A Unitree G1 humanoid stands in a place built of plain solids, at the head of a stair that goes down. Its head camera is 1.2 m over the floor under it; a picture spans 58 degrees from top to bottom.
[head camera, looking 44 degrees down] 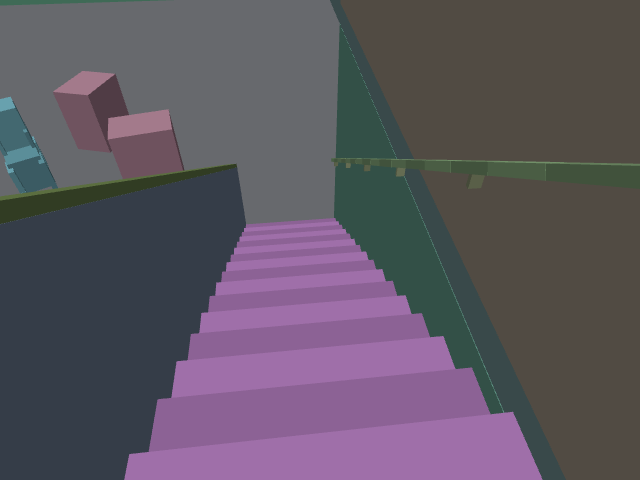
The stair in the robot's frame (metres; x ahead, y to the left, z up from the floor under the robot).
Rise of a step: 0.16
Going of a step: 0.25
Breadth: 1.20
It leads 6 degrees to the left of straight ahead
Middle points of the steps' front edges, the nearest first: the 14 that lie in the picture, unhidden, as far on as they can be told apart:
0.55 -0.02 -0.16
0.80 0.00 -0.33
1.06 0.03 -0.49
1.31 0.06 -0.66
1.56 0.08 -0.82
1.81 0.11 -0.99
2.06 0.14 -1.15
2.32 0.17 -1.32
2.57 0.19 -1.48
2.82 0.22 -1.65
3.07 0.25 -1.81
3.33 0.28 -1.98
3.58 0.30 -2.14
3.83 0.33 -2.30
